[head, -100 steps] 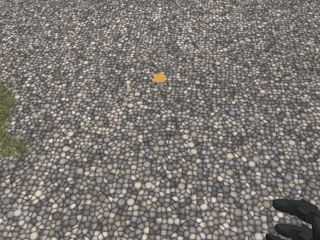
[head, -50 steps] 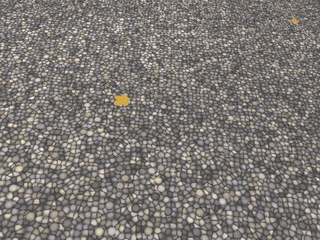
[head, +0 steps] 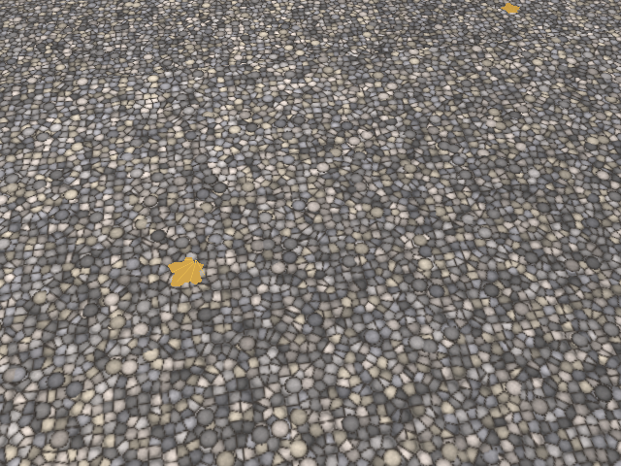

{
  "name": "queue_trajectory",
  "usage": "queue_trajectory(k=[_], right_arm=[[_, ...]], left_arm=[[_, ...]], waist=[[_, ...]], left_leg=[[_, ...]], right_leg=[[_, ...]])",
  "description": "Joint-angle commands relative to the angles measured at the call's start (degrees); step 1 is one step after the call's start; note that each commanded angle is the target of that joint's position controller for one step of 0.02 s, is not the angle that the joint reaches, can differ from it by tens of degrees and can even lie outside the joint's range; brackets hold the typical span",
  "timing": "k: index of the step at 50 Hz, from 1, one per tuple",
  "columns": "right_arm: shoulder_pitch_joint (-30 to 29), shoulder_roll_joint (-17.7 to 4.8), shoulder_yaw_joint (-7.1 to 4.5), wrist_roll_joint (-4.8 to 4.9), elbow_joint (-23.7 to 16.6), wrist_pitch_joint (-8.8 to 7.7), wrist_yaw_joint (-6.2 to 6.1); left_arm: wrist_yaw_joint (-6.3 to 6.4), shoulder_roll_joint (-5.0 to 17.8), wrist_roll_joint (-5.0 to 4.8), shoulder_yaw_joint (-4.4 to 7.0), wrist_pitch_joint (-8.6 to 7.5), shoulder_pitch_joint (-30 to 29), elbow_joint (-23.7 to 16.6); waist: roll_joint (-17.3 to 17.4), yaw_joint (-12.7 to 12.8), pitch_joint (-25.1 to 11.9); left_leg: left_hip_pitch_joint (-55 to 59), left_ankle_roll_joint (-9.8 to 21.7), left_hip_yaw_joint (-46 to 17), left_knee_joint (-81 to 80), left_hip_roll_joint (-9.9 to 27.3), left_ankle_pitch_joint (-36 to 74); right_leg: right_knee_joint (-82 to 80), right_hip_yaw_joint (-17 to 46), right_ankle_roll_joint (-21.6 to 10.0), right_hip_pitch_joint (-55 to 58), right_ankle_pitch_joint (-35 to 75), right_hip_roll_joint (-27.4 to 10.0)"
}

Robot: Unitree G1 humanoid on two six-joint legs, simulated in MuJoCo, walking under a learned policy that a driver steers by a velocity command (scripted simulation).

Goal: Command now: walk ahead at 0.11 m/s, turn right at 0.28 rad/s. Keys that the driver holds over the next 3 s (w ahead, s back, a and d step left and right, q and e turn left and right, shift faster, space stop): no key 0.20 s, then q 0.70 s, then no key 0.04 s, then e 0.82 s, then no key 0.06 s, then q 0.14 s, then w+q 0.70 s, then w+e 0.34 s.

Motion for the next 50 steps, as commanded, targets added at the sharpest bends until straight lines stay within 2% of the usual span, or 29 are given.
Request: queue_trajectory(k=[1,4,6,7,8,9,10,11,12,13,15,17,19,22,23,24,25,28,31,32,33,34,35,37,38,41,45,47,50], right_arm=[[-3.5,-8.6,-2.28,0.55,-2.2,-0.58,-0.27],[-3.0,-9.8,-2.40,1.54,-0.9,0.49,-0.42],[-3.1,-10.0,-2.07,2.17,-0.1,1.12,-0.24],[-3.2,-9.1,-1.59,2.45,0.3,1.28,-0.13],[-1.3,-6.9,-0.65,2.19,1.4,1.25,0.02],[1.1,-4.2,0.48,0.51,1.7,1.05,0.30],[6.2,-2.6,0.87,-0.10,2.1,1.17,0.17],[4.8,-4.4,0.77,0.03,2.8,1.76,-0.18],[3.5,-5.4,0.61,0.27,2.9,2.07,-0.19],[3.0,-6.2,0.45,0.31,3.6,2.36,-0.41],[2.9,-9.1,-0.17,0.77,3.8,2.61,-0.50],[2.2,-9.6,-0.48,1.64,3.3,2.28,-0.50],[2.6,-8.7,-0.64,2.10,2.9,2.37,-0.57],[2.5,-7.7,-1.20,2.26,1.9,3.80,-0.40],[2.0,-7.5,-1.50,2.41,1.4,4.42,-0.25],[2.4,-7.1,-1.69,2.66,1.2,5.05,-0.19],[3.1,-6.7,-1.72,2.75,1.4,5.58,-0.21],[4.1,-6.9,-1.91,2.61,1.0,6.36,0.25],[8.0,-7.7,-2.77,2.56,1.2,6.41,1.09],[8.5,-10.4,-3.71,2.03,0.9,6.18,0.59],[8.9,-19.2,-5.61,1.55,-1.1,5.59,-0.66],[10.4,-18.5,-4.86,-1.00,-2.5,4.20,0.17],[8.3,-17.2,-4.42,-1.06,-2.8,2.95,0.54],[3.7,-13.9,-3.64,1.58,-3.2,2.54,-0.32],[2.5,-13.0,-3.20,2.25,-3.5,2.87,-0.84],[3.7,-12.0,-2.83,1.87,-4.4,3.36,-1.78],[5.0,-12.5,-3.09,2.03,-4.9,3.90,-2.51],[4.4,-12.0,-2.89,1.72,-5.4,4.19,-2.75],[2.6,-9.1,-1.69,0.75,-5.1,4.14,-2.73]], left_arm=[[-0.35,0.2,0.90,-0.56,0.04,4.7,-3.2],[-1.25,1.6,0.80,-0.67,0.19,1.9,-4.1],[-1.63,2.3,0.92,-0.44,0.49,1.0,-4.5],[-1.71,2.5,1.25,-0.34,0.49,1.1,-4.4],[-1.55,3.3,1.77,-0.23,0.49,0.3,-5.1],[-0.93,6.9,2.23,0.22,0.45,-0.3,-6.5],[-0.60,7.1,2.63,-0.50,0.56,-4.8,-7.6],[-1.12,2.7,2.58,-1.48,0.07,-7.5,-7.8],[-1.56,1.1,2.76,-1.94,-0.45,-8.8,-7.5],[-1.80,1.5,2.89,-1.84,-0.86,-9.0,-7.2],[-1.62,3.4,2.46,-1.36,-1.39,-7.1,-6.8],[-0.76,6.0,1.90,-0.26,-1.17,-4.6,-6.3],[0.14,6.5,1.61,0.39,-0.52,-3.4,-6.3],[0.82,5.8,1.49,0.84,-0.07,-3.4,-6.7],[0.83,5.8,1.62,0.94,-0.31,-3.6,-6.7],[0.71,5.8,1.54,1.10,-0.58,-5.0,-6.7],[0.52,6.0,1.35,1.31,-0.83,-7.1,-6.7],[0.21,6.3,0.82,1.78,-0.76,-10.7,-6.3],[0.32,5.8,-0.60,1.84,-0.27,-10.4,-4.8],[0.07,4.0,-0.17,1.51,-0.29,-6.3,-3.2],[-0.14,0.3,3.01,0.09,-0.21,-6.5,-5.7],[0.40,2.5,1.98,0.56,-0.47,-12.2,-7.2],[0.78,4.5,0.59,1.19,-0.37,-12.5,-6.7],[1.64,5.4,1.07,1.90,-0.21,-10.7,-4.5],[1.82,5.7,1.24,2.14,-0.16,-9.6,-4.1],[1.35,4.2,0.65,1.99,-0.49,-7.6,-3.2],[1.38,3.5,0.71,1.84,-0.82,-9.0,-3.5],[1.27,3.7,0.56,1.86,-0.98,-8.7,-3.0],[0.81,2.7,0.59,1.31,-1.16,-7.6,-1.8]], waist=[[8.6,1.6,-9.3],[8.7,0.6,-10.8],[7.7,1.3,-9.8],[7.1,1.9,-9.1],[5.6,2.0,-8.2],[-2.0,0.2,-9.3],[-10.3,-4.5,-9.5],[-8.6,-3.1,-8.3],[-7.9,-3.1,-6.6],[-7.2,-2.3,-5.6],[-4.7,-1.1,-3.5],[-2.9,0.0,-5.1],[-4.1,0.2,-7.3],[-7.8,1.1,-8.4],[-6.9,1.5,-8.1],[-5.3,0.6,-7.6],[-4.4,-0.4,-7.3],[-5.7,-1.3,-8.0],[-4.9,-3.4,-9.2],[2.2,-2.6,-8.2],[21.3,-0.9,-7.3],[15.6,-5.4,-11.7],[9.7,-4.3,-9.7],[5.2,-1.8,-7.2],[6.0,-0.8,-7.2],[7.0,-0.6,-9.3],[7.6,-1.6,-8.5],[8.2,-1.7,-8.2],[8.8,-1.8,-8.2]], left_leg=[[3.8,13.0,-8.6,-7.8,14.6,28.6],[4.6,12.6,-8.0,-7.3,14.9,22.9],[3.0,10.9,-8.0,-5.7,14.1,12.5],[1.0,9.0,-7.7,-4.3,12.7,5.6],[-1.4,5.5,-6.9,-2.6,10.6,-1.3],[-4.4,0.6,-3.2,3.9,6.2,-9.9],[-2.0,-2.8,0.1,6.4,2.1,-17.0],[3.1,-3.7,-1.9,4.0,3.1,-13.2],[3.9,-3.7,-1.7,2.2,3.0,-8.1],[3.5,-3.7,-1.8,1.8,3.1,-5.4],[0.7,-2.8,-3.3,1.9,3.4,-2.5],[-2.0,-2.4,-3.5,5.1,2.7,-0.3],[-4.3,-3.1,-2.6,10.3,2.1,-2.1],[-9.8,-3.7,-2.0,24.0,1.7,-21.9],[-12.1,-3.9,-3.2,30.2,2.8,-27.1],[-12.5,-4.1,-3.8,31.8,3.8,-27.7],[-10.9,-4.3,-3.4,30.6,4.2,-25.5],[-4.3,-4.0,-0.9,23.6,3.5,-17.6],[5.4,-1.1,2.6,8.0,-0.1,-4.5],[10.4,1.3,-3.0,1.3,1.2,6.1],[18.4,9.8,-28.0,-2.3,18.0,30.2],[15.3,19.1,-35.9,-4.9,23.2,29.6],[14.5,18.4,-31.1,-5.1,20.9,25.4],[14.0,12.5,-24.8,-4.1,15.5,17.5],[12.5,11.2,-22.9,-4.3,13.7,17.7],[14.0,10.7,-21.3,-4.8,11.6,19.4],[16.1,10.7,-23.4,-5.4,10.7,14.5],[15.8,10.6,-23.7,-5.8,10.6,11.0],[12.6,10.2,-21.1,-6.3,9.7,8.0]], right_leg=[[-11.1,0.5,-0.3,6.5,5.6,-2.4],[-19.9,-0.9,-1.1,11.7,11.8,-1.6],[-27.2,-2.2,-2.5,16.3,15.7,-0.5],[-32.2,-2.8,-3.7,20.2,18.8,0.2],[-37.2,-0.5,-5.1,23.9,22.1,-1.0],[-40.3,9.4,-7.6,27.9,33.2,-9.6],[-42.0,15.2,-14.1,21.2,28.2,-15.7],[-43.2,13.2,-14.4,15.9,16.7,-12.8],[-42.4,9.3,-11.0,15.3,10.3,-8.7],[-41.4,6.9,-8.6,15.7,9.5,-6.5],[-39.6,4.8,-7.0,17.6,16.0,-5.4],[-37.3,4.7,-8.6,22.0,25.9,-7.2],[-36.8,6.3,-12.0,24.8,35.7,-11.3],[-38.6,10.5,-17.8,25.9,43.7,-18.8],[-39.4,11.4,-19.6,25.5,46.1,-21.1],[-39.8,10.0,-19.6,24.4,46.1,-21.3],[-39.9,7.4,-18.7,22.7,45.0,-20.1],[-38.6,1.3,-15.9,19.8,42.2,-17.6],[-31.3,-4.2,-10.9,16.9,32.3,-15.2],[-22.9,-8.7,-6.3,11.5,20.9,-11.5],[-3.3,-12.1,0.6,-6.2,-9.8,-2.8],[6.3,-1.0,0.4,-9.1,-15.2,1.2],[9.6,1.3,-0.3,-10.5,-11.2,0.1],[7.0,2.3,-0.8,-11.7,-1.3,-1.8],[6.0,2.5,-0.4,-9.7,1.9,-1.9],[5.9,2.5,0.7,-7.8,7.3,-0.1],[-0.4,3.5,2.0,-9.4,9.2,0.5],[-3.9,3.4,2.6,-8.6,10.2,0.0],[-10.4,2.6,2.9,-2.6,11.8,-2.2]])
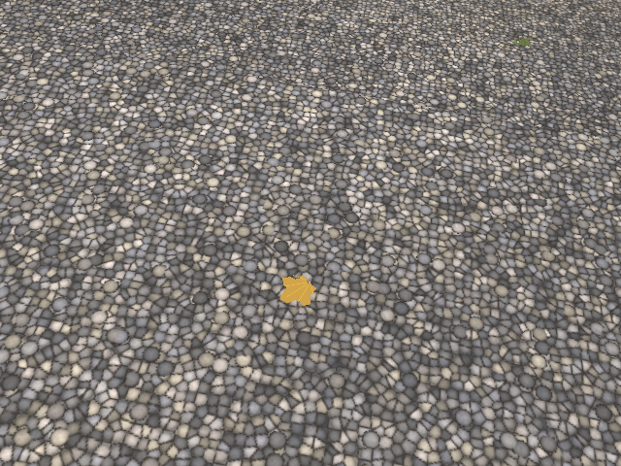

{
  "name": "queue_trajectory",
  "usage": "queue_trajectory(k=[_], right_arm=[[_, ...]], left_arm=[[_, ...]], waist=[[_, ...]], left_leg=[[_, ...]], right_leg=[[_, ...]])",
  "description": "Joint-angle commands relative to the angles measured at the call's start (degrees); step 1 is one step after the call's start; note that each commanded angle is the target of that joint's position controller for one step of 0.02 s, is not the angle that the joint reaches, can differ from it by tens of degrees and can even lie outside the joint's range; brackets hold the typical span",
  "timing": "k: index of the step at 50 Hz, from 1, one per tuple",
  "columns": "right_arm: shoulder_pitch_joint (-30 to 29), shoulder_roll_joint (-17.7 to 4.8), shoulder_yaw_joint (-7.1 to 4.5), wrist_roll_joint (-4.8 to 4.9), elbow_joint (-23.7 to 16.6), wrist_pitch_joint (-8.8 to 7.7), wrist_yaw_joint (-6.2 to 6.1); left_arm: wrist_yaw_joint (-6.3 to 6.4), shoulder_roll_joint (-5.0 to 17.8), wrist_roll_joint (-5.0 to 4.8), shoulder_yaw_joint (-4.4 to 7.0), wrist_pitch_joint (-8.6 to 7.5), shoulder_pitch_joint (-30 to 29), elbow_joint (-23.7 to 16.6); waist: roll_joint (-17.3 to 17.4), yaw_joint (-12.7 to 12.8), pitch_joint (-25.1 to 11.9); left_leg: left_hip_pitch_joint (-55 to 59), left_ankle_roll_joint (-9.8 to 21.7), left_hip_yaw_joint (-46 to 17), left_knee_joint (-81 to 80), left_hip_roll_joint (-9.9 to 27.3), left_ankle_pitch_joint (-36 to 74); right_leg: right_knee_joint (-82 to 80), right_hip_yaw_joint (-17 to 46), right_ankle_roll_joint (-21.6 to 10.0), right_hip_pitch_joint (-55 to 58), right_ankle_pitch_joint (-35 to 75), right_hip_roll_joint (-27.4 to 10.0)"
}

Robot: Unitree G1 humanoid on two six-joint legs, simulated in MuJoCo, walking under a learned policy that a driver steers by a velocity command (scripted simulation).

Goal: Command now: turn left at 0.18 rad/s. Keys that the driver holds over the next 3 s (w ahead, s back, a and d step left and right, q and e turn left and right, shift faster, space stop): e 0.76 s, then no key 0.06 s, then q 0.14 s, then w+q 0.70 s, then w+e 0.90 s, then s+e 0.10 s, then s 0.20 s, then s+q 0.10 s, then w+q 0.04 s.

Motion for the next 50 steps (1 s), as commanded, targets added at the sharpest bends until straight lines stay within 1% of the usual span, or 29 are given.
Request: queue_trajectory(k=[1,3,5,7,9,10,11,13,16,18,21,22,23,24,25,26,27,29,33,36,39,41,42,43,44,45,46,48,50], right_arm=[[-1.4,-6.0,-1.22,-1.01,-3.0,-0.75,-0.17],[-1.8,-4.7,-0.48,-1.68,-1.9,-1.00,0.38],[-1.9,-5.4,-0.43,-1.97,-0.7,-1.16,0.94],[-3.0,-6.8,-0.77,-1.38,0.0,-1.07,1.06],[-1.6,-7.9,-1.24,-0.45,1.1,-0.96,0.72],[-0.4,-8.0,-1.42,-0.74,1.2,-1.22,0.40],[1.9,-8.0,-1.71,-1.44,0.7,-1.54,0.27],[-1.6,-6.7,-1.86,-1.27,0.0,-1.40,-0.21],[-3.3,-4.1,-2.09,-0.89,-1.5,-0.11,-0.46],[-2.0,-3.0,-2.23,-0.65,-2.0,-0.31,0.08],[2.4,-4.4,-3.02,-0.51,-1.0,-1.27,0.90],[1.5,-8.6,-4.15,-0.94,-1.1,-1.12,0.92],[1.5,-10.3,-4.58,-1.29,-1.6,-1.13,1.20],[1.3,-8.3,-3.83,-1.82,-2.7,-1.56,1.08],[0.8,-7.1,-3.20,-1.66,-3.2,-1.94,0.89],[-1.3,-7.1,-3.17,-1.17,-3.5,-2.19,0.63],[-2.4,-7.3,-3.23,-0.57,-3.5,-2.39,0.36],[-1.1,-7.7,-3.35,-0.56,-2.9,-1.96,-0.43],[1.5,-9.2,-4.05,-0.52,-2.1,-0.77,-1.07],[0.5,-11.1,-4.76,-0.16,-2.1,-0.36,-0.47],[0.4,-11.7,-5.02,0.95,-1.6,-0.59,0.37],[-0.5,-10.8,-4.63,2.26,-0.9,-0.95,0.71],[2.5,-8.3,-3.69,1.69,0.5,-1.39,0.97],[1.9,-3.3,-1.54,-1.78,-1.3,-1.77,1.31],[0.7,-3.8,-1.62,-1.43,-1.6,-1.31,1.09],[-0.2,-7.5,-2.54,0.09,-0.8,-0.67,0.90],[0.2,-7.0,-2.54,0.87,-0.2,-0.25,0.97],[1.6,-7.7,-2.94,0.23,2.0,0.64,0.18],[3.9,-8.2,-3.15,0.84,3.1,0.79,0.34]], left_arm=[[-0.44,2.9,0.09,0.24,-0.99,-0.6,-2.7],[-1.00,2.3,0.15,-0.28,-1.30,-0.2,-2.1],[-1.38,3.1,-0.22,-0.36,-1.56,-0.3,-1.9],[-1.55,4.3,-0.58,-0.21,-1.90,0.3,-2.0],[-1.80,5.5,-0.13,-0.22,-2.41,1.2,-2.2],[-1.76,7.6,0.15,0.08,-2.55,1.5,-2.7],[-1.78,10.7,-0.23,0.83,-2.46,1.2,-2.8],[-2.13,8.8,-1.17,0.93,-2.00,2.5,-2.6],[-1.87,8.6,-0.49,0.89,-1.83,3.0,-3.5],[-1.64,8.8,-0.40,0.90,-1.75,2.0,-4.2],[-1.36,8.2,-1.36,0.93,-0.75,-2.1,-6.3],[-1.28,6.4,-1.43,0.49,-0.41,-1.2,-7.6],[-1.35,6.4,-1.05,0.33,-0.36,0.3,-7.7],[-1.40,8.1,-0.43,1.14,-0.42,1.4,-7.3],[-1.60,9.5,-0.79,2.04,-0.24,2.7,-6.3],[-1.64,8.7,-1.23,2.19,0.30,3.4,-5.6],[-1.65,7.2,-1.43,1.77,0.74,3.0,-5.5],[-1.92,5.0,-1.61,0.90,1.05,0.7,-6.4],[-3.17,3.2,-1.51,-0.25,1.21,-3.6,-9.5],[-3.94,3.7,-1.40,-0.24,1.46,-3.7,-10.5],[-4.46,4.5,-1.34,0.33,2.09,-2.9,-11.1],[-4.44,4.4,-0.91,0.81,2.21,1.0,-10.1],[-3.85,6.5,-0.50,1.44,2.06,3.3,-9.6],[-2.71,10.8,0.26,1.92,1.69,6.0,-10.5],[-2.78,8.9,2.02,0.60,0.42,3.8,-10.6],[-3.34,5.0,2.04,-0.62,-0.88,3.1,-9.9],[-3.62,3.0,2.00,-1.41,-1.84,0.7,-8.3],[-3.64,2.9,1.56,-1.45,-2.60,-3.2,-7.2],[-3.05,4.9,1.32,-0.64,-2.61,-0.4,-5.4]], waist=[[9.2,-0.9,-6.6],[9.5,-1.4,-5.7],[9.4,-2.0,-4.1],[8.4,-1.1,-2.8],[5.8,0.1,-2.9],[3.2,-0.4,-4.4],[-2.2,-3.0,-6.0],[-5.9,-1.0,-7.0],[-10.5,-0.1,-5.9],[-11.9,-0.7,-6.5],[-7.0,-2.7,-7.8],[3.2,-0.1,-6.6],[13.3,-0.1,-5.0],[13.8,-0.6,-5.7],[7.9,0.2,-5.7],[4.7,1.6,-4.7],[4.5,1.6,-3.5],[6.8,0.1,-3.2],[8.7,-2.4,-5.5],[10.1,-2.4,-6.0],[11.1,-1.9,-5.8],[9.8,1.0,-6.5],[5.1,1.4,-8.1],[-9.3,1.1,-12.0],[-11.2,1.4,-13.6],[-5.6,2.7,-12.8],[-6.5,0.8,-9.5],[-6.1,-0.4,-6.2],[-6.5,0.3,-6.6]], left_leg=[[7.1,6.6,-11.0,-5.9,14.1,9.8],[3.9,6.8,-9.6,-6.6,13.5,7.7],[2.7,7.2,-10.0,-6.9,14.0,5.4],[3.2,7.0,-10.4,-5.1,14.4,6.5],[4.7,4.9,-9.5,-2.5,13.5,10.3],[5.2,3.0,-8.0,-0.1,12.0,9.5],[4.2,1.3,-4.4,2.0,7.8,7.2],[4.3,-1.6,3.0,7.2,3.1,3.4],[-1.4,-3.4,5.3,13.4,0.7,-4.5],[-4.4,-3.2,4.5,14.2,0.1,-12.7],[3.3,-2.3,2.2,2.3,4.2,-3.1],[6.3,0.5,-4.5,-1.1,10.2,2.1],[8.9,6.5,-15.3,-4.9,19.2,12.7],[10.3,12.4,-20.4,-5.1,26.9,24.2],[10.0,13.4,-18.1,-4.4,27.2,28.4],[9.8,11.4,-13.0,-3.5,24.9,27.9],[10.3,9.6,-8.9,-3.7,22.7,26.8],[11.7,8.5,-2.9,-4.3,19.6,27.9],[16.0,9.0,1.7,-4.6,20.6,27.6],[13.2,8.5,4.9,-4.5,21.5,27.5],[11.9,7.0,6.3,-2.1,22.3,25.9],[8.7,3.5,8.7,3.5,20.5,21.8],[2.7,-0.4,11.4,9.3,17.6,16.0],[-11.0,-6.1,14.8,23.3,12.4,-10.6],[-15.0,-9.0,8.8,32.6,8.7,-29.2],[-13.1,-9.7,4.5,36.1,10.3,-28.6],[-12.7,-9.7,3.0,35.3,10.6,-25.8],[-11.3,-10.5,2.0,32.9,10.1,-19.0],[-11.2,-10.9,3.4,34.0,8.5,-14.1]], right_leg=[[-6.7,-0.2,0.3,1.3,1.2,-2.9],[-12.5,-1.4,-0.1,7.5,0.4,-3.6],[-16.6,-2.4,-0.8,10.6,-0.9,-3.1],[-22.0,-3.4,-2.0,11.9,-0.3,-2.2],[-30.3,-2.9,-3.8,14.7,10.6,-2.1],[-29.3,0.2,-5.0,16.4,21.7,-4.3],[-26.0,2.7,-7.0,18.0,30.1,-5.7],[-28.1,7.0,-10.4,15.6,25.3,-6.7],[-31.7,17.2,-15.6,15.8,21.7,-11.0],[-32.2,20.7,-17.4,17.7,22.2,-12.5],[-26.6,16.6,-12.6,13.4,18.2,-7.6],[-19.8,8.9,-8.7,6.8,9.9,-1.6],[-11.7,2.3,-5.4,-0.3,-5.0,4.2],[2.3,1.9,-3.6,-4.1,-20.3,3.2],[10.9,3.7,-3.1,-5.0,-20.6,2.3],[13.7,3.8,-2.7,-5.9,-17.3,1.2],[12.6,3.5,-2.2,-7.4,-13.5,0.3],[9.5,0.4,-0.7,-7.5,-8.5,0.0],[-1.5,-3.3,0.2,-4.2,-6.8,-1.5],[-8.9,-6.6,-0.9,2.3,-6.1,-1.5],[-17.0,-8.7,-3.2,7.2,-4.2,-0.4],[-30.0,-9.9,-6.4,15.9,5.3,1.7],[-35.0,-5.7,-8.5,25.5,15.4,0.4],[-33.9,11.7,-13.1,38.0,40.1,-14.0],[-33.5,18.4,-25.1,31.0,44.5,-24.4],[-34.9,13.7,-26.1,27.0,38.7,-21.4],[-35.4,8.4,-22.6,24.5,32.4,-16.9],[-36.5,3.8,-18.9,21.3,28.8,-13.7],[-40.3,2.6,-19.1,21.9,14.6,-13.2]])
Over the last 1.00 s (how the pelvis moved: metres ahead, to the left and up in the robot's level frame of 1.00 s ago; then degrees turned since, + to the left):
0.07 0.04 0.01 20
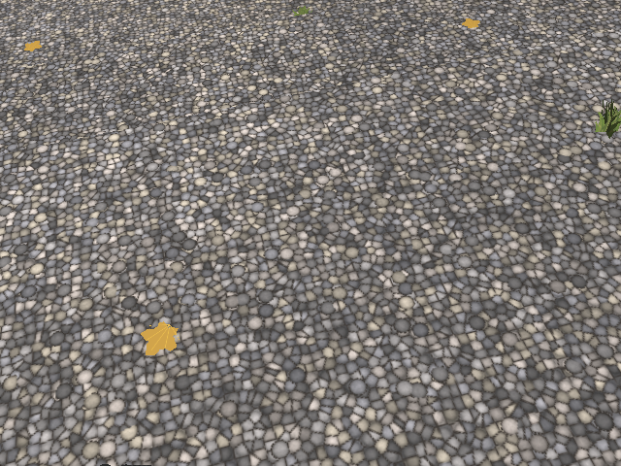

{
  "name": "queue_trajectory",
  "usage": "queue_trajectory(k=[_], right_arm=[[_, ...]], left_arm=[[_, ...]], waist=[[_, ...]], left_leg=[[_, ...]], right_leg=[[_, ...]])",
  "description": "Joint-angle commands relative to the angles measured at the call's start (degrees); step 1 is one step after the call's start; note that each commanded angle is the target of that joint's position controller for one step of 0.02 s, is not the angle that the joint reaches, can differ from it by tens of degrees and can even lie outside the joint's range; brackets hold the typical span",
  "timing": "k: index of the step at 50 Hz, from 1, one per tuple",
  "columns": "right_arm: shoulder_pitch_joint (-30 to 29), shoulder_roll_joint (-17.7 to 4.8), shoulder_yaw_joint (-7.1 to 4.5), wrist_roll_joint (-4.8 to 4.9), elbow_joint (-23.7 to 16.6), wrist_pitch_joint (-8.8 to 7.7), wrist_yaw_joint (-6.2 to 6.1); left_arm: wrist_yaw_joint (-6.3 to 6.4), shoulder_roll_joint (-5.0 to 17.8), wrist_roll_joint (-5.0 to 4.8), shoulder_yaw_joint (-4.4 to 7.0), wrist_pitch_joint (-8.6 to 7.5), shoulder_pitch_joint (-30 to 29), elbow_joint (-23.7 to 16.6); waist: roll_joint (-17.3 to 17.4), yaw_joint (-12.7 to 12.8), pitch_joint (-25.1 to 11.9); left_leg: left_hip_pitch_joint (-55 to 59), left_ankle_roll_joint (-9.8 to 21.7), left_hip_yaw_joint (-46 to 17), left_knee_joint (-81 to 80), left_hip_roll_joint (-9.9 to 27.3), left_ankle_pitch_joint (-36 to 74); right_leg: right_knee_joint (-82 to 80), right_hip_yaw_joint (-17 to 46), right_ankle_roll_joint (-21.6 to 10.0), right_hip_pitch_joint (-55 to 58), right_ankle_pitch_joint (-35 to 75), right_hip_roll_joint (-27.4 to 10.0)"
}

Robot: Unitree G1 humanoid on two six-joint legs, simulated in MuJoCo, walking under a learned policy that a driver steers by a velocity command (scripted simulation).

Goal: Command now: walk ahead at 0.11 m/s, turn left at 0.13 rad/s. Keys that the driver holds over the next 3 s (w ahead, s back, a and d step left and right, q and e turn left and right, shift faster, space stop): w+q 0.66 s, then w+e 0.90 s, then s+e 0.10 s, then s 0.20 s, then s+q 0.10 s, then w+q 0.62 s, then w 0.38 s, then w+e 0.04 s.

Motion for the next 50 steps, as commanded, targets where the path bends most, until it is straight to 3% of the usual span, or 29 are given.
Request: queue_trajectory(k=[1,3,8,14,19,21,22,23,24,25,26,27,28,29,31,33,37,40,44,45,47,48,49,50], right_arm=[[1.3,-6.7,-1.70,0.96,-2.5,-0.42,-0.20],[-2.1,-6.4,-1.76,1.44,-3.8,-0.95,-0.43],[-2.6,-3.3,-1.43,0.91,-4.3,-2.72,0.08],[-5.4,-0.9,-0.21,1.10,-6.5,-3.19,2.10],[-7.7,-1.7,0.10,1.14,-8.8,-2.74,3.25],[-4.5,-2.6,-0.41,0.95,-8.5,-2.49,3.43],[1.1,-4.2,-1.52,0.81,-6.9,-2.38,3.25],[11.1,-8.6,-3.94,1.34,-3.8,-2.09,2.62],[18.4,-17.1,-6.20,1.73,-2.8,-2.08,1.48],[15.2,-17.5,-5.04,1.11,-5.9,-3.99,2.16],[12.4,-12.0,-3.38,1.00,-6.5,-5.31,2.91],[10.9,-9.3,-2.51,0.81,-6.6,-5.94,3.02],[7.3,-7.4,-1.93,0.82,-7.0,-5.97,2.92],[4.4,-5.9,-1.34,0.39,-7.9,-5.98,2.57],[2.7,-6.2,-1.22,-0.21,-9.0,-6.26,1.82],[4.2,-7.3,-1.53,0.28,-8.3,-6.55,1.01],[6.8,-6.4,-1.02,0.21,-5.9,-6.65,-0.03],[9.8,-7.1,-1.12,0.14,-3.9,-6.91,0.00],[10.7,-7.5,-1.44,0.15,-1.8,-6.35,-0.01],[10.2,-7.9,-1.58,0.09,-1.7,-6.10,-0.19],[9.4,-9.1,-1.93,-0.52,-1.9,-5.41,-0.69],[8.4,-9.2,-1.79,-0.73,-2.3,-4.80,-0.88],[8.0,-8.7,-1.31,-1.08,-3.1,-4.62,-1.20],[14.8,-3.2,0.34,-2.11,-5.0,-5.57,-0.75]], left_arm=[[0.95,11.3,-0.56,3.65,-1.22,2.7,-0.8],[1.64,11.1,-0.96,3.73,-1.62,4.7,0.5],[2.16,10.0,-1.05,4.20,-3.75,5.9,2.6],[1.18,12.6,-1.45,5.70,-4.37,7.3,4.2],[0.00,14.8,-2.86,6.51,-3.97,8.7,5.4],[-0.17,15.6,-3.60,6.55,-3.51,7.1,5.4],[-0.21,15.3,-3.80,6.33,-3.39,6.1,5.2],[-0.27,12.5,-3.12,5.23,-3.50,7.2,5.1],[0.08,7.8,-0.69,3.53,-3.90,5.7,1.6],[0.30,7.2,-0.99,2.79,-5.74,4.5,-0.8],[-0.28,12.4,-3.53,3.88,-6.86,1.1,-1.3],[-0.58,12.6,-3.95,3.75,-7.58,1.4,-1.3],[-0.23,12.4,-2.44,3.82,-7.88,2.4,-0.3],[-0.10,12.6,-1.11,4.10,-7.72,3.1,0.2],[-0.50,11.7,-0.54,4.09,-6.77,4.0,0.6],[-0.40,10.2,-0.25,3.65,-5.91,2.2,0.2],[-1.28,6.7,-1.20,1.94,-5.85,-4.2,-0.5],[-2.28,6.3,-2.21,1.40,-6.16,-9.4,-1.8],[-3.76,7.5,-2.46,1.53,-6.56,-10.9,-2.9],[-4.04,7.9,-2.41,1.69,-6.59,-9.8,-2.7],[-3.83,10.2,-2.28,2.85,-6.17,-3.7,-1.4],[-3.42,12.1,-2.17,3.96,-5.88,3.3,0.3],[-2.83,14.1,-2.11,4.83,-5.47,11.2,1.5],[-2.39,19.8,-1.66,6.18,-5.26,17.1,1.5]], waist=[[-11.1,3.3,-5.6],[-10.7,4.9,-1.7],[-8.4,4.3,-0.3],[-7.5,4.9,1.2],[-7.6,5.0,2.1],[-6.9,2.1,0.9],[-5.9,-1.3,-2.3],[-2.4,-5.5,-8.2],[12.8,-6.9,-9.7],[13.6,-4.3,-15.7],[5.9,-5.3,-11.2],[5.2,-3.4,-7.8],[0.5,-1.1,-5.2],[1.3,0.6,-4.3],[1.8,2.1,-3.9],[0.1,2.1,-2.9],[2.0,-0.7,-1.0],[2.0,-3.1,1.4],[1.2,-2.7,2.9],[1.4,-1.9,2.0],[3.2,1.1,-3.5],[2.7,4.9,-8.1],[0.6,8.8,-13.2],[-12.6,5.8,-21.9]], left_leg=[[-5.7,-0.4,-1.1,3.8,-0.2,5.3],[-12.3,0.7,-2.6,3.0,0.5,7.6],[-17.4,1.9,-3.7,-1.6,2.5,12.7],[-14.1,3.3,-0.2,-9.9,3.8,15.3],[-9.9,6.6,3.3,-14.6,3.0,12.5],[-2.8,8.8,6.3,-18.3,0.5,12.3],[7.2,10.2,8.9,-20.9,-3.0,13.5],[21.9,12.5,8.4,-21.9,-6.0,14.0],[34.8,20.0,-17.8,-29.8,7.5,6.9],[39.4,27.4,-46.0,-41.1,16.0,-3.8],[37.7,25.9,-40.9,-43.5,16.9,-2.4],[33.2,24.0,-33.7,-42.0,14.8,2.2],[27.5,21.8,-27.7,-41.0,12.2,8.6],[23.0,20.6,-23.1,-41.4,10.0,14.8],[18.7,20.6,-19.0,-43.1,7.9,25.2],[16.9,20.4,-15.1,-43.7,6.3,31.7],[15.9,16.5,-6.6,-44.5,3.2,34.0],[17.6,16.0,-6.2,-46.2,5.3,29.2],[26.8,15.3,-4.7,-43.5,9.3,35.5],[28.6,14.7,-3.7,-41.5,9.6,41.9],[31.5,13.3,-1.6,-32.7,9.0,64.1],[30.9,12.0,0.7,-22.7,7.1,72.6],[21.6,10.0,2.0,-9.2,5.7,66.9],[-1.4,5.5,2.4,15.2,-2.8,33.1]], right_leg=[[-14.8,12.6,-10.3,8.2,0.1,-15.8],[-19.1,16.1,-9.8,10.9,-12.5,-17.8],[-21.9,11.8,-8.7,16.1,-9.1,-19.0],[-22.4,3.3,-8.7,13.3,-3.9,-19.4],[-19.1,-1.5,-7.2,13.3,-2.6,-20.5],[-12.9,-4.6,-5.4,11.3,3.2,-19.7],[-3.6,-8.0,-3.7,7.6,13.4,-17.6],[12.1,-11.7,-1.2,1.7,21.4,-13.8],[36.9,-13.2,4.6,-19.1,-2.0,-6.8],[48.9,2.7,5.3,-31.9,-20.3,0.5],[51.1,6.8,3.9,-37.7,-15.8,-2.8],[48.0,6.6,2.0,-37.1,-10.9,-5.2],[43.3,6.9,1.8,-34.0,-6.5,-7.3],[38.6,7.4,2.0,-29.9,-2.8,-8.5],[35.2,6.4,3.3,-25.7,1.5,-7.8],[29.6,5.5,5.1,-25.5,5.7,-6.3],[11.8,3.1,5.9,-22.0,20.0,-4.6],[5.3,2.4,4.3,-21.0,25.2,-4.1],[1.4,2.8,0.3,-24.5,19.7,-3.6],[1.1,2.3,-0.8,-23.3,17.2,-2.7],[2.7,-0.1,-3.0,-15.2,11.3,1.3],[1.9,-1.8,-4.5,-6.3,11.1,3.9],[2.6,3.0,-6.8,8.7,13.5,0.8],[4.0,29.3,-17.0,31.9,10.7,-14.2]])
Over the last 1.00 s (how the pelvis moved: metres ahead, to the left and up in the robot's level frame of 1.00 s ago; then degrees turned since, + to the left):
0.00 -0.08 -0.01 -23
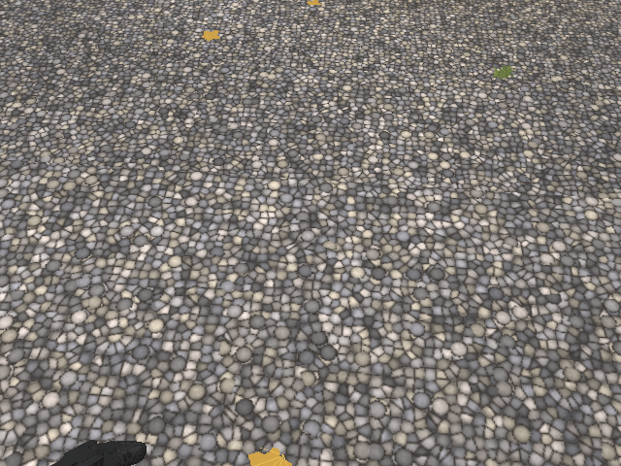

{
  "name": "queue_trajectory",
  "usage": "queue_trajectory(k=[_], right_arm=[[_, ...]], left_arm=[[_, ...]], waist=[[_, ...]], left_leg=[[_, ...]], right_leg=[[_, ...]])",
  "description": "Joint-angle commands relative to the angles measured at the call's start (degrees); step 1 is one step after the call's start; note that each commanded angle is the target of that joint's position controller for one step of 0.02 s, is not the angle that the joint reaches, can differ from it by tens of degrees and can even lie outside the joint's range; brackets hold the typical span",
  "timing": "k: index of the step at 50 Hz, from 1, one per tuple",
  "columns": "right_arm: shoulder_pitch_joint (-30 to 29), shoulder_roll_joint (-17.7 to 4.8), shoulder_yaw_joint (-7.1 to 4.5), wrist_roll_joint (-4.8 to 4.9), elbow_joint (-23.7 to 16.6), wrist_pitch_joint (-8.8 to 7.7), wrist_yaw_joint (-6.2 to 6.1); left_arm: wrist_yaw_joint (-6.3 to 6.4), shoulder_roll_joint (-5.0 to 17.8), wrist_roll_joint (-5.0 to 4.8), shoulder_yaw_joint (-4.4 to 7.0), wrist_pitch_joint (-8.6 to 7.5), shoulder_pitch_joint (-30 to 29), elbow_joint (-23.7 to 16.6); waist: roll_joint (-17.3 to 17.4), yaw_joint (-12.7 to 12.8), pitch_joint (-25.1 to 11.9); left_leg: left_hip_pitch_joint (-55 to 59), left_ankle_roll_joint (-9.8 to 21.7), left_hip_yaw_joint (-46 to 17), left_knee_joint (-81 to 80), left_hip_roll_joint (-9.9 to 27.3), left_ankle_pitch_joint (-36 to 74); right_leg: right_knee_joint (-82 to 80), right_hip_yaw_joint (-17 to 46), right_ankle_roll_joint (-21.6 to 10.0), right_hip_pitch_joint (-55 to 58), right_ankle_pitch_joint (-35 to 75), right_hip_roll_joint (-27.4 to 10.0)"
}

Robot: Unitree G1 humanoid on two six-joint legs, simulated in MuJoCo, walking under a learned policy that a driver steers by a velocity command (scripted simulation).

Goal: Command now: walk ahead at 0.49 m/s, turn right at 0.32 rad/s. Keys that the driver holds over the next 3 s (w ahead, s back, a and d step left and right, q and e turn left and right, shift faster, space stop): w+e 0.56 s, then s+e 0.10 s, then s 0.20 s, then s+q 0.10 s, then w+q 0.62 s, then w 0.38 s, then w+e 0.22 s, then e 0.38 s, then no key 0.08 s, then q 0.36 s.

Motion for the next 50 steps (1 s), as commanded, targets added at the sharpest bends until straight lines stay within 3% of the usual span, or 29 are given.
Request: queue_trajectory(k=[1,2,3,4,5,7,9,14,19,21,22,23,24,25,26,27,29,31,33,38,41,43,44,45,46,47,48,49,50], right_arm=[[5.9,-3.1,0.69,-0.41,-5.8,-2.78,0.71],[-0.9,-6.9,-0.14,2.01,-7.6,-4.21,1.60],[-6.1,-7.3,0.10,2.56,-9.3,-5.17,1.92],[-8.7,-6.8,0.14,1.38,-9.9,-5.68,1.80],[-8.4,-7.0,-0.23,0.19,-10.0,-5.53,1.54],[-5.9,-5.8,-0.10,-0.52,-9.8,-4.58,1.35],[-6.3,-4.4,0.43,-0.99,-10.2,-3.78,1.02],[-17.6,-1.4,1.63,-0.46,-12.6,-4.18,1.18],[-20.7,-4.3,0.23,0.93,-13.5,-5.19,2.20],[-15.8,-5.7,-0.82,1.14,-12.3,-5.66,2.16],[-10.5,-7.4,-1.70,0.58,-11.5,-5.94,1.77],[-2.1,-10.6,-2.59,-0.30,-11.0,-5.88,1.21],[1.7,-14.7,-3.66,-0.77,-8.7,-4.95,1.58],[0.5,-9.1,-2.80,0.39,-9.4,-4.63,1.87],[-1.6,-5.7,-1.88,0.50,-9.7,-4.32,1.61],[-4.1,-4.8,-1.39,0.01,-9.8,-4.05,1.60],[-7.4,-3.1,-0.73,-0.66,-9.2,-3.92,1.39],[-9.4,-3.0,-0.84,-0.54,-8.3,-4.18,1.43],[-10.6,-5.3,-1.65,-0.29,-7.3,-3.81,1.09],[-10.5,-7.4,-2.16,1.32,-4.7,-1.43,-0.10],[-10.7,-8.5,-2.43,2.52,-3.7,-0.96,-0.02],[-9.9,-7.0,-1.90,2.63,-2.8,-0.98,0.09],[-6.3,-4.8,-0.87,0.77,-2.8,-1.46,0.54],[-0.8,-0.1,1.26,-0.48,-2.5,-1.38,1.50],[-0.4,-3.4,0.63,1.10,0.2,-0.32,2.10],[-2.6,-6.1,-0.29,2.58,-0.4,0.86,2.03],[-4.3,-6.8,-0.74,2.40,-0.2,1.94,1.20],[-3.9,-7.2,-1.11,1.86,0.7,3.19,0.37],[-2.0,-6.4,-1.07,1.76,1.3,4.42,0.04]], left_arm=[[0.72,13.2,-0.86,4.55,-0.05,20.7,0.5],[1.19,10.6,-0.94,3.86,0.19,18.0,0.1],[1.59,9.5,-0.52,3.46,0.47,14.6,-0.9],[1.73,8.6,-0.06,2.97,0.60,11.6,-1.5],[1.98,7.6,0.48,2.56,0.45,9.9,-2.1],[2.51,7.4,0.50,2.50,0.62,8.3,-2.8],[3.09,8.5,0.14,2.75,0.54,9.3,-2.3],[4.37,10.5,-0.86,3.37,1.70,13.8,-0.4],[4.84,9.9,-1.09,3.33,3.12,16.9,0.6],[4.80,9.3,-0.75,3.27,3.47,15.3,0.1],[4.56,7.2,-0.38,2.54,3.32,15.1,-0.4],[4.26,3.2,0.67,1.16,2.99,16.0,-1.5],[4.15,1.0,-1.06,0.22,2.33,23.7,-3.3],[4.45,7.4,-1.90,1.35,2.41,22.7,-1.8],[4.45,10.2,-1.49,2.23,2.79,16.2,-2.5],[4.52,9.5,-0.79,2.29,3.06,13.2,-3.3],[4.06,8.0,-0.55,2.63,3.41,10.7,-4.6],[4.18,5.7,-0.45,2.41,4.41,11.8,-4.8],[4.30,4.1,0.09,1.95,4.92,10.9,-5.9],[2.01,3.3,0.40,1.44,4.39,7.4,-6.3],[1.04,5.5,0.72,2.46,4.17,7.1,-6.9],[1.55,8.0,1.06,3.81,3.75,11.8,-5.4],[2.66,12.4,2.03,4.58,3.70,12.5,-6.5],[3.85,12.3,3.98,3.18,4.01,9.9,-8.1],[3.72,5.2,3.35,1.07,4.11,10.1,-7.6],[3.16,5.1,2.30,1.10,4.34,6.8,-7.1],[3.08,6.6,1.63,1.72,4.86,5.3,-6.3],[3.34,6.2,1.42,1.54,5.36,4.0,-5.8],[3.49,6.5,1.70,1.53,5.74,1.5,-5.3]], waist=[[-12.9,7.0,-25.8],[-7.6,8.6,-17.3],[-2.5,7.8,-10.7],[2.0,5.6,-5.2],[1.6,3.5,-3.5],[-1.7,1.1,-2.7],[-2.1,0.9,-1.9],[-3.2,5.8,-1.5],[-5.4,6.0,-2.4],[-6.7,2.7,-3.5],[-5.9,-0.1,-7.3],[1.1,-3.2,-15.4],[20.0,0.6,-20.3],[13.3,-0.9,-16.1],[7.5,-2.7,-9.0],[4.0,-1.9,-5.3],[5.5,0.3,0.1],[6.6,2.2,0.3],[7.2,2.9,-0.9],[6.2,1.8,-5.7],[5.7,2.8,-5.9],[2.8,5.4,-7.7],[-5.3,4.8,-11.5],[-16.0,1.6,-18.3],[-9.0,3.8,-24.8],[-7.8,3.0,-19.1],[-5.7,3.1,-15.9],[-4.1,2.6,-14.8],[-5.2,0.5,-12.8]], left_leg=[[-40.6,-3.3,-6.2,48.5,-4.4,-4.2],[-46.7,-2.1,-9.7,50.7,-0.3,-0.9],[-46.8,-1.1,-8.7,47.0,2.4,3.7],[-45.2,-1.1,-7.7,41.7,4.3,6.2],[-41.5,-1.4,-7.7,37.2,5.9,8.3],[-38.0,-3.0,-6.7,32.4,6.9,9.2],[-37.2,-5.0,-4.8,26.7,6.9,10.9],[-30.8,-7.2,-3.1,4.8,2.8,30.8],[-28.4,-5.5,-6.1,-4.0,1.1,27.2],[-21.6,-2.9,-5.2,-6.9,1.3,24.1],[-12.0,-0.5,-6.4,-7.6,3.9,23.5],[2.4,3.5,-16.4,-6.6,14.4,19.9],[17.1,13.3,-43.2,-11.5,26.3,8.5],[14.2,12.5,-46.5,-13.9,26.2,-3.4],[7.9,9.7,-36.3,-14.5,23.2,-1.6],[1.6,8.3,-28.7,-15.4,20.4,6.2],[-7.1,7.3,-18.2,-17.6,16.5,22.3],[-10.7,8.0,-10.0,-16.6,15.3,46.0],[-10.5,8.8,-5.0,-16.0,15.6,58.2],[-10.5,8.0,1.9,-14.7,13.5,54.8],[-9.3,6.8,0.7,-9.2,14.9,50.2],[-11.8,3.5,2.4,1.2,11.2,45.5],[-18.6,-0.7,4.6,11.6,6.8,29.8],[-31.3,-4.7,1.5,29.5,0.8,-14.7],[-26.7,-5.4,-8.1,31.9,3.6,-16.1],[-29.2,-5.8,-7.3,33.9,3.6,-16.0],[-31.8,-6.2,-6.7,34.9,3.4,-14.4],[-30.6,-7.0,-7.2,34.3,4.5,-10.5],[-26.2,-7.9,-5.0,32.9,4.4,-5.5]], right_leg=[[-10.7,51.7,-19.7,55.5,-11.8,-22.4],[-13.3,46.1,-16.0,50.2,-18.8,-20.8],[-14.7,39.2,-13.6,41.0,-17.9,-18.8],[-16.2,34.3,-12.6,31.4,-12.0,-16.7],[-17.3,30.7,-12.1,25.6,-6.0,-14.7],[-19.0,26.6,-12.5,19.7,0.9,-12.2],[-19.3,22.5,-12.7,15.3,7.0,-11.0],[-17.1,17.6,-8.0,11.3,3.4,-6.3],[-9.8,26.2,-5.9,20.2,-2.1,-9.3],[-5.0,27.8,-4.3,20.6,-0.6,-9.1],[2.2,25.6,-2.4,18.3,0.4,-6.6],[18.3,20.2,-0.3,11.5,-9.1,-2.8],[35.4,12.9,3.1,-8.5,-31.1,3.9],[42.6,13.7,4.0,-15.3,-28.1,-1.5],[44.3,12.7,4.5,-16.5,-22.4,-3.3],[43.3,11.2,5.0,-14.9,-18.3,-5.0],[39.3,10.7,5.8,-11.6,-14.8,-7.1],[35.7,8.1,7.5,-8.4,-16.6,-6.5],[29.5,6.3,9.0,-8.5,-14.4,-6.1],[10.3,3.6,7.6,3.5,0.6,-4.5],[2.8,3.9,5.0,7.9,0.4,-3.5],[-6.3,2.9,2.2,18.4,9.7,-1.5],[-5.3,11.8,-1.8,28.6,41.5,-11.0],[-1.3,28.3,-14.6,39.4,68.9,-28.3],[-1.2,25.6,-16.5,34.6,65.5,-28.1],[-1.8,21.3,-15.0,31.4,57.3,-24.3],[-3.4,19.2,-13.1,28.8,48.3,-22.1],[-6.1,17.5,-11.4,24.9,31.7,-20.8],[-10.0,14.8,-9.9,17.2,14.9,-18.5]])
Over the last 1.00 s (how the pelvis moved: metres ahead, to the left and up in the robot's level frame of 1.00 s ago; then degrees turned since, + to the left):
0.39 0.18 -0.02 19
